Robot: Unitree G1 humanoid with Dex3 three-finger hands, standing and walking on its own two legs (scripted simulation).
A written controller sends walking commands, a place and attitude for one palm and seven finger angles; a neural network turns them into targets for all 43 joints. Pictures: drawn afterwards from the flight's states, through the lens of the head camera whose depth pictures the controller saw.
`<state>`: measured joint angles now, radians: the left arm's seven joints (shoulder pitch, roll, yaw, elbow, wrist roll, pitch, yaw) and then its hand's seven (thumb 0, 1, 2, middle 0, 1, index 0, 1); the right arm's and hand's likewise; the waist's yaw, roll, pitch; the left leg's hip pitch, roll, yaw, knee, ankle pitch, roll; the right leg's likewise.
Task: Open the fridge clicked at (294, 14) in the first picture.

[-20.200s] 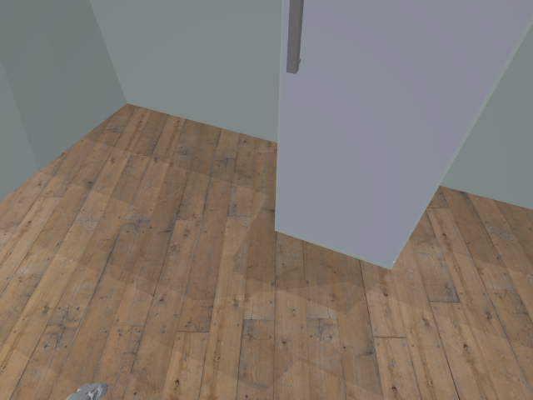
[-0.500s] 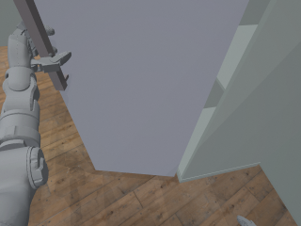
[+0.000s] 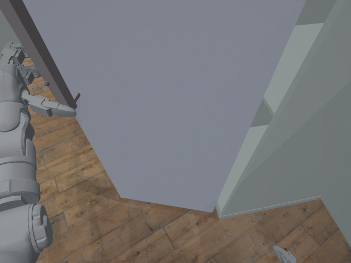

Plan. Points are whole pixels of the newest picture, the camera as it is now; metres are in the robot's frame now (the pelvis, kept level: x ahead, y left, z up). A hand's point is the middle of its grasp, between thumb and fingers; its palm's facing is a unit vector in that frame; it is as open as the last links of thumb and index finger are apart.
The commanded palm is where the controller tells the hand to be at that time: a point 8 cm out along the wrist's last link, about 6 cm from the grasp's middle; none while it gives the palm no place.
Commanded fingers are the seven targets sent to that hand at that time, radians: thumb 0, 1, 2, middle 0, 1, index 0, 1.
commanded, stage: slip the hand off the handle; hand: left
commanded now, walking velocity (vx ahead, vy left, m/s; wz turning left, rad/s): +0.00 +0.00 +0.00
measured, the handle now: (41, 41) +0.47 +0.28 +0.25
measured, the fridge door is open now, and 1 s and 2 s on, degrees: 70 70 70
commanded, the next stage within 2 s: draw the hand back to the body in 1.22 s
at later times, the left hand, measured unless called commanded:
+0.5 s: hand (6, 85) +0.41 +0.36 +0.19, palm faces +0.35 -0.92 -0.19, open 14.7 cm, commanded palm +0.37 +0.40 +0.20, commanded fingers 0.00 -0.55 0.20 -0.25 -1.15 -0.25 -1.15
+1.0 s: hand out of the picture +0.34 +0.36 +0.19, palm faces +0.36 -0.92 -0.18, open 14.7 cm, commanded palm +0.30 +0.39 +0.20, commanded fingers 0.00 -0.55 0.20 -0.25 -1.15 -0.25 -1.15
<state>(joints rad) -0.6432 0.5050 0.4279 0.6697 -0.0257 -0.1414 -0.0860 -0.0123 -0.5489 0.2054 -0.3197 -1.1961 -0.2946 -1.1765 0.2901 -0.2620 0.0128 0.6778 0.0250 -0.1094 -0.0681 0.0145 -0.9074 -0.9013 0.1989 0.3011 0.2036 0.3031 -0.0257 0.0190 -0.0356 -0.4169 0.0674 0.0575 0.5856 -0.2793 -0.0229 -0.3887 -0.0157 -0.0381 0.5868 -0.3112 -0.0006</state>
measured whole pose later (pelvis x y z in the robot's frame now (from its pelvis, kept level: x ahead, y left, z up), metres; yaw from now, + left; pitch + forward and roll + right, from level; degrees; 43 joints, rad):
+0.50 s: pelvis +0.01 +0.01 +0.00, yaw +0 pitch +8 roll -1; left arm -0.60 0.65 0.56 0.72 -0.08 -0.16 -0.26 -0.01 -0.55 0.20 -0.26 -1.15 -0.26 -1.15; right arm 0.34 -0.28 0.01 0.67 0.03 -0.05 -0.10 0.01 -0.91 -0.90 0.20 0.30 0.20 0.30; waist -0.03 0.01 -0.06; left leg -0.46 0.07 0.05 0.64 -0.33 -0.01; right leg -0.40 -0.02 -0.04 0.59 -0.33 0.02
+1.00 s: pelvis +0.00 +0.02 +0.00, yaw +1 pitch +5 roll -1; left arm -0.40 0.58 0.54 0.47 -0.15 -0.08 -0.26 -0.01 -0.55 0.20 -0.26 -1.15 -0.26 -1.15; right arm 0.29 -0.26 0.04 0.63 0.04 -0.09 -0.12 0.02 -0.91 -0.90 0.20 0.30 0.20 0.30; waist 0.01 0.02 -0.06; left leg -0.42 0.05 0.04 0.64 -0.31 0.00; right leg -0.36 -0.03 -0.05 0.58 -0.31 0.02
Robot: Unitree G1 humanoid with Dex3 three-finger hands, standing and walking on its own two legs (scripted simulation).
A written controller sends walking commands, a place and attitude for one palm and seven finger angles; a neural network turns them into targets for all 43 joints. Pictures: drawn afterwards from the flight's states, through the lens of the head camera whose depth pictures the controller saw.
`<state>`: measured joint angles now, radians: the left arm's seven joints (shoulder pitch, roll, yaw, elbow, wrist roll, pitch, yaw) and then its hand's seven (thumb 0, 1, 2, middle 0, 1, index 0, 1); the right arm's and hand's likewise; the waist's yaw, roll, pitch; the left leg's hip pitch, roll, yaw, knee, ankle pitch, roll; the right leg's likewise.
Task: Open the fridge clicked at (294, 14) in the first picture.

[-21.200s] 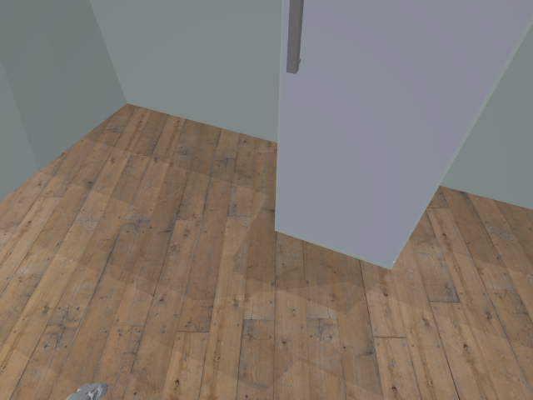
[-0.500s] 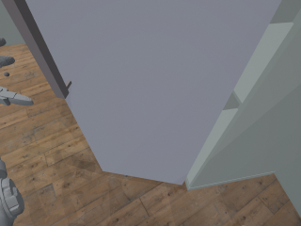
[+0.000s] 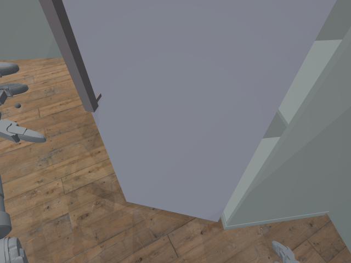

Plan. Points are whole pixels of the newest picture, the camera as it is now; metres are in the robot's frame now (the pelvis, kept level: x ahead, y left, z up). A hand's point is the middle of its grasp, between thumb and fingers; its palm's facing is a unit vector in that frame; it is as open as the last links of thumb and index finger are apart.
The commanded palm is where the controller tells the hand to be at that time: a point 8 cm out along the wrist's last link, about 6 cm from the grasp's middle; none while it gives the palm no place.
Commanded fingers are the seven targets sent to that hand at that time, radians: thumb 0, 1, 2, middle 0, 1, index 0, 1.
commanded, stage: slip the hand off the handle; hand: left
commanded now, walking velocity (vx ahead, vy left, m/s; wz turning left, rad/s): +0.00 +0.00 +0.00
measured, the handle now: (73, 42) +0.48 +0.25 +0.26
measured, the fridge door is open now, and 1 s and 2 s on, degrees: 70 70 70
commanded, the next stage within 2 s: draw the hand back to the body in 0.22 s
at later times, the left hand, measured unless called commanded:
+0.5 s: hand (15, 131) +0.29 +0.31 +0.19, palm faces +0.15 -0.99 -0.02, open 14.7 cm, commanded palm +0.24 +0.35 +0.20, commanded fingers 0.00 -0.55 0.20 -0.25 -1.15 -0.25 -1.15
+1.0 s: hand (9, 158) +0.24 +0.30 +0.17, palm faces +0.45 -0.85 -0.27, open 13.9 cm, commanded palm +0.19 +0.32 +0.19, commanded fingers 0.00 -0.04 0.44 -0.23 -0.85 -0.23 -0.85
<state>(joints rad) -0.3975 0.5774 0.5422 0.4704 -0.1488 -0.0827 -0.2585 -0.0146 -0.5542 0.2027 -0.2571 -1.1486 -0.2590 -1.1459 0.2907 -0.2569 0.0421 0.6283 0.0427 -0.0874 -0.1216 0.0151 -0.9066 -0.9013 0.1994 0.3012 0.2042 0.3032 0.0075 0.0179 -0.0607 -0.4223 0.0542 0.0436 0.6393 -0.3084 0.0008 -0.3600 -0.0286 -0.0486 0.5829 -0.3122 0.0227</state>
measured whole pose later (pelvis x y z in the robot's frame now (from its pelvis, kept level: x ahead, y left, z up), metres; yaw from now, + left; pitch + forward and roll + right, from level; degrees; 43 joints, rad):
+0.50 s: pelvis +0.00 -0.02 +0.01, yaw +2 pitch +0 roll -1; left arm -0.25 0.57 0.53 0.38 -0.34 0.18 -0.49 -0.01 -0.55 0.20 -0.25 -1.15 -0.26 -1.15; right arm 0.25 -0.28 0.08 0.63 0.10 -0.16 -0.16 0.02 -0.91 -0.90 0.20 0.30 0.20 0.30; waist 0.04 0.05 -0.05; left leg -0.29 0.05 0.01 0.56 -0.27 -0.02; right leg -0.22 -0.02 -0.08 0.52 -0.30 0.00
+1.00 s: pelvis -0.01 -0.01 +0.01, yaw +1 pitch -2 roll -1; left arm 0.08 0.43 0.46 -0.04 -0.17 0.03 -0.06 -0.01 -0.36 0.30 -0.25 -1.03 -0.25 -1.03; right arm 0.21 -0.25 0.06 0.64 0.03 -0.22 -0.10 0.02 -0.91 -0.90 0.20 0.30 0.20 0.30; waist 0.05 0.05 0.00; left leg -0.21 0.05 0.03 0.48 -0.23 -0.02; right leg -0.16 -0.02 -0.07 0.45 -0.26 0.01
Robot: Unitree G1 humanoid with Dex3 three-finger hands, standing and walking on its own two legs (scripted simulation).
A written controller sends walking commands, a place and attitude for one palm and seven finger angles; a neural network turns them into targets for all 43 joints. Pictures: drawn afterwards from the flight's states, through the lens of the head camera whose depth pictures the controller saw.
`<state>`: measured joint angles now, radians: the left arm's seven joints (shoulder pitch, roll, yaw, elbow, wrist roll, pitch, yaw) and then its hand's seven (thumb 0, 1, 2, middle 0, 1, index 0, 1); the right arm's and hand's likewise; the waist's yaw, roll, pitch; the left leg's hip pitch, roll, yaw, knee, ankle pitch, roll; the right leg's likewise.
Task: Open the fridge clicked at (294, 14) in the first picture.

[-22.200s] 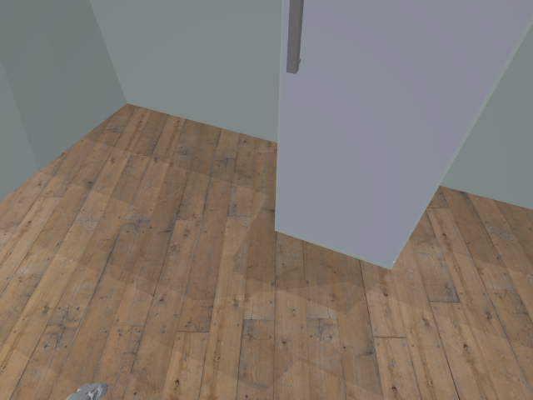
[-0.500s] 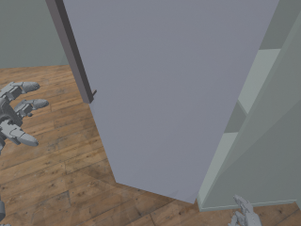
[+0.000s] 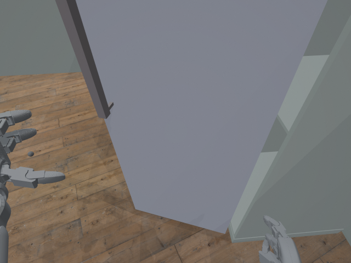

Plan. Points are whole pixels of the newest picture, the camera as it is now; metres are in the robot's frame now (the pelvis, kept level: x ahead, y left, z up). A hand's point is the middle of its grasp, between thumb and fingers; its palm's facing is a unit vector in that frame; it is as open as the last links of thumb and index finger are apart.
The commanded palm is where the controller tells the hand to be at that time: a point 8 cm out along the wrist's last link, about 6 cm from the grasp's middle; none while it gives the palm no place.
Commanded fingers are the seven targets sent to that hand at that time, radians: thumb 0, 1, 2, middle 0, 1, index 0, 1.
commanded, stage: draw the hand back to the body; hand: left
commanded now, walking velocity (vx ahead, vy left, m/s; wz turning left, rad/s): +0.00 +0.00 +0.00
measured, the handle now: (90, 57) +0.49 +0.26 +0.24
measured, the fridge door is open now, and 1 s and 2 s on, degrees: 70 70 70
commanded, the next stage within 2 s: step back with the hand held close in 0.92 s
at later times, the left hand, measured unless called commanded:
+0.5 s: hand (40, 169) +0.23 +0.28 +0.15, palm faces +0.44 -0.81 -0.38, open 9.2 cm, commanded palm +0.17 +0.31 +0.17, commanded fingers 0.00 0.86 0.88 -0.20 -0.32 -0.20 -0.32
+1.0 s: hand (39, 178) +0.21 +0.27 +0.15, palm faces +0.45 -0.81 -0.37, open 7.4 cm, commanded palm +0.16 +0.31 +0.17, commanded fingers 0.00 0.90 0.90 -0.20 -0.30 -0.20 -0.30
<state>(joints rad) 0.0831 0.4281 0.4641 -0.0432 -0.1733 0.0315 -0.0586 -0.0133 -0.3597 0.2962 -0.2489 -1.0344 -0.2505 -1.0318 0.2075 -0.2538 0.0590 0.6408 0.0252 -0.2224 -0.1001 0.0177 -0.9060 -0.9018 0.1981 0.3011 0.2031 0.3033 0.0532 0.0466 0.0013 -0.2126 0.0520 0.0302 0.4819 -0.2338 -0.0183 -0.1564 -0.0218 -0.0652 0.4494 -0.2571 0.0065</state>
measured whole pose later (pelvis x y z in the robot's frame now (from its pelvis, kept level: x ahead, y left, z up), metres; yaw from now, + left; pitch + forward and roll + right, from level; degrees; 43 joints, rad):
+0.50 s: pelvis +0.02 +0.01 +0.00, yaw -1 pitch -4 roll +0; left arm 0.40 0.34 0.35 -0.33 -0.07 -0.05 0.09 0.00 0.51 0.72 -0.22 -0.52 -0.23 -0.52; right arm 0.20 -0.22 0.03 0.65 -0.01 -0.12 -0.09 0.02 -0.91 -0.90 0.20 0.30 0.20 0.30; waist 0.06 0.05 0.01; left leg -0.11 0.03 0.06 0.42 -0.25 0.00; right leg -0.07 -0.04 -0.04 0.40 -0.27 0.03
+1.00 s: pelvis +0.02 +0.01 +0.00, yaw -1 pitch -5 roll +0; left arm 0.43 0.33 0.34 -0.36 -0.07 -0.05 0.10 0.01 0.89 0.90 -0.21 -0.30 -0.21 -0.30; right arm 0.20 -0.22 0.03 0.65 -0.02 -0.11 -0.10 0.02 -0.91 -0.90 0.20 0.30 0.20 0.30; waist 0.07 0.05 0.02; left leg -0.09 0.04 0.05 0.41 -0.23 -0.01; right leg -0.05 -0.03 -0.05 0.39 -0.26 0.02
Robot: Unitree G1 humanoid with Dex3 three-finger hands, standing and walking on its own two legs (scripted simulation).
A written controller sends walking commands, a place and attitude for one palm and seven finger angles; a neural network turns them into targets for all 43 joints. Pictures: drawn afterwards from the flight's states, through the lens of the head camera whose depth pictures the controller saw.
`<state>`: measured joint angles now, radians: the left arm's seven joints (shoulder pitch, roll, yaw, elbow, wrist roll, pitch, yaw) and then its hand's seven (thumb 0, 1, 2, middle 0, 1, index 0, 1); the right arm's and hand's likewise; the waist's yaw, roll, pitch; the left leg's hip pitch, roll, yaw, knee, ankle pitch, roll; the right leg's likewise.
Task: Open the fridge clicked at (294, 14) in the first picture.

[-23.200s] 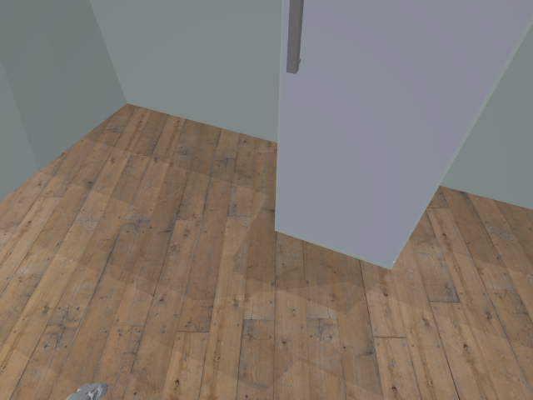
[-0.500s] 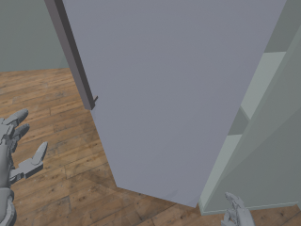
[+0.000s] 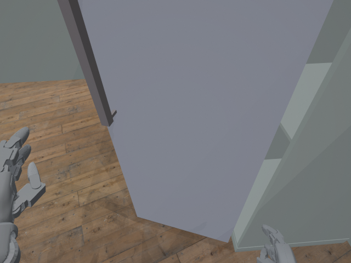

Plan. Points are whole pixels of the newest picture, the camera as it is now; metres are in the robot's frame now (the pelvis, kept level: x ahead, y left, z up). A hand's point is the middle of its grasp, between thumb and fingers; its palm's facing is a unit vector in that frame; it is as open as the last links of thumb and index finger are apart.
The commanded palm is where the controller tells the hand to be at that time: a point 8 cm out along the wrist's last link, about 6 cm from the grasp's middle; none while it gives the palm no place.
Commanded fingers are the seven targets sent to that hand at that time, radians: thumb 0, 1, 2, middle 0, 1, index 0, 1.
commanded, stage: step back with the hand held close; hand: left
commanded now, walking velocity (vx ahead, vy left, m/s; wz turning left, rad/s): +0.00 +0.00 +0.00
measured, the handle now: (95, 66) +0.47 +0.26 +0.24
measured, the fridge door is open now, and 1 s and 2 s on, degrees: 70 70 70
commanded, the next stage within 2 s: stop stepping back and stand still in 1.30 s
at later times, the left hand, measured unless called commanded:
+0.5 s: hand (9, 207) +0.15 +0.30 +0.15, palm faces +0.40 -0.79 -0.47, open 7.4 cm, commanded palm +0.08 +0.33 +0.17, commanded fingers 0.00 0.90 0.90 -0.20 -0.30 -0.20 -0.30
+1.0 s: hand out of the picture +0.05 +0.32 +0.15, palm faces +0.53 -0.72 -0.45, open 7.4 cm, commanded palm -0.02 +0.34 +0.17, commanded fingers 0.00 0.90 0.90 -0.20 -0.30 -0.20 -0.30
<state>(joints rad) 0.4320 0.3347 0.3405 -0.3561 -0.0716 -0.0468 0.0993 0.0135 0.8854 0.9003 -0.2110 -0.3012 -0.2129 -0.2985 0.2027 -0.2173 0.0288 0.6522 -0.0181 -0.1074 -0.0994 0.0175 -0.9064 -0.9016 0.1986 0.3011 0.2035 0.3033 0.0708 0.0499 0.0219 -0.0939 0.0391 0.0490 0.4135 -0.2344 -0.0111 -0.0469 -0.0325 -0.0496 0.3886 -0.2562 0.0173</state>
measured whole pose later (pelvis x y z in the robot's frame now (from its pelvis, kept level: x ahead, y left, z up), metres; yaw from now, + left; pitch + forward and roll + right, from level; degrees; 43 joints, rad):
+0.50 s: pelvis -0.06 +0.03 -0.01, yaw +0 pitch -1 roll -1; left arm 0.52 0.44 0.42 -0.48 -0.05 -0.17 0.12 0.01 0.89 0.90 -0.21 -0.30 -0.22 -0.30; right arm 0.19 -0.22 0.01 0.53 0.01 -0.01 -0.10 0.02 -0.91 -0.90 0.20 0.30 0.20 0.30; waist 0.01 0.00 0.03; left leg -0.33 0.02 0.06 0.54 -0.20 0.04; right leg -0.27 -0.06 -0.03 0.48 -0.20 0.05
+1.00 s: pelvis -0.13 +0.03 -0.03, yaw +5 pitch -2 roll -2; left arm 0.48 0.41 0.47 -0.50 -0.01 -0.29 0.13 0.01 0.88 0.90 -0.21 -0.30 -0.22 -0.30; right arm 0.23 -0.22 0.00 0.59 -0.01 -0.14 -0.08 0.02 -0.91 -0.90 0.20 0.30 0.20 0.30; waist 0.02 -0.01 0.06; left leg -0.51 0.01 0.03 0.70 -0.28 0.06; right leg -0.41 0.02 0.06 0.61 -0.19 0.04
